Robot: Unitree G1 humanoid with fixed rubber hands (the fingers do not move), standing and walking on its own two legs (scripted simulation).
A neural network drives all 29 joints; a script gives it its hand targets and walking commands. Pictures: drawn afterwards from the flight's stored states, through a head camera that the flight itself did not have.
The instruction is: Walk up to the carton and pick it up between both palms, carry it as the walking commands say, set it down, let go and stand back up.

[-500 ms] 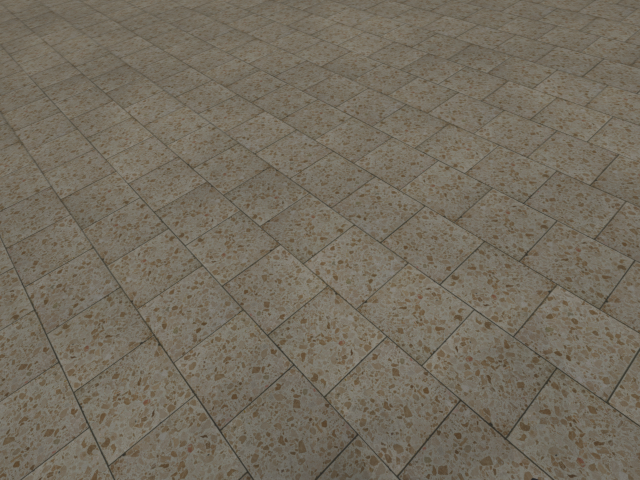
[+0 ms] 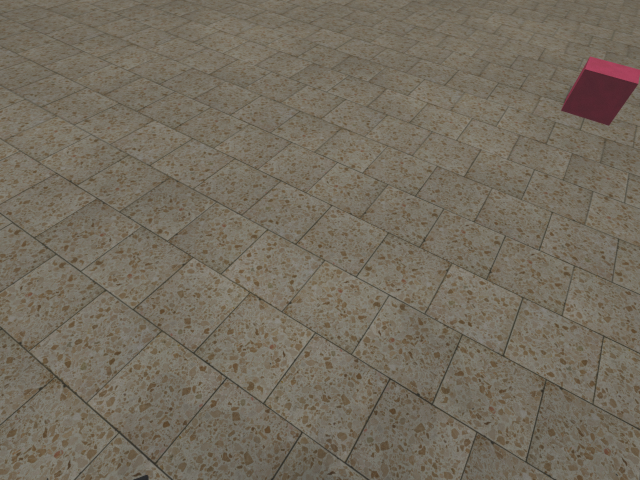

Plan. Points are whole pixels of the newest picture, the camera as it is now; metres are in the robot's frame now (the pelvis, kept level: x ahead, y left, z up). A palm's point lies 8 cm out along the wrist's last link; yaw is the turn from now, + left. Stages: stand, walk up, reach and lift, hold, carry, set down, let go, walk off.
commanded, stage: walk up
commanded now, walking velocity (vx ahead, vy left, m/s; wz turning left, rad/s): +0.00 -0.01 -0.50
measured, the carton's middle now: (599, 90) +2.38 -1.86 -0.64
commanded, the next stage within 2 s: none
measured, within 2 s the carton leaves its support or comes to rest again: neither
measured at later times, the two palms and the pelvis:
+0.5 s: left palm out of the picture +0.14 +0.22 -0.11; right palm (581, 468) +0.18 -0.33 -0.09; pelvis +0.07 -0.05 +0.00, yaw -15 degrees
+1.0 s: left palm (353, 242) +0.59 -0.07 -0.11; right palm out of the picture +0.05 -0.32 -0.13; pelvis +0.28 -0.15 -0.03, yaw -26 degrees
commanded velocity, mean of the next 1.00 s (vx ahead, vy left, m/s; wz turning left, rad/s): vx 0.43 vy -0.06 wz -0.47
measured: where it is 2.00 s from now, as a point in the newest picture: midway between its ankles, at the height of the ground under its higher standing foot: (426, 358)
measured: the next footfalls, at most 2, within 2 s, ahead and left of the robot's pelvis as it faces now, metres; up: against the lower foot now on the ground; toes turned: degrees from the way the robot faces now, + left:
right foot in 0.18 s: +0.02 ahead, -0.15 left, +0.00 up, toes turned -10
left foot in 0.58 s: +0.22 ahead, +0.07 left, +0.00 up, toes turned -10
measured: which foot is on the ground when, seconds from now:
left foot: down 0.00-0.18, up 0.20-0.56, down 0.58-1.00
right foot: up 0.00-0.16, down 0.18-0.58, up 0.60-0.98, down 1.00-1.00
